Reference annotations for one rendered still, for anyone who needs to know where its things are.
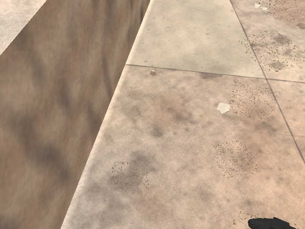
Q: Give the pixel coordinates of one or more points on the robot right hand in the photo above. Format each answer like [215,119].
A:
[273,223]

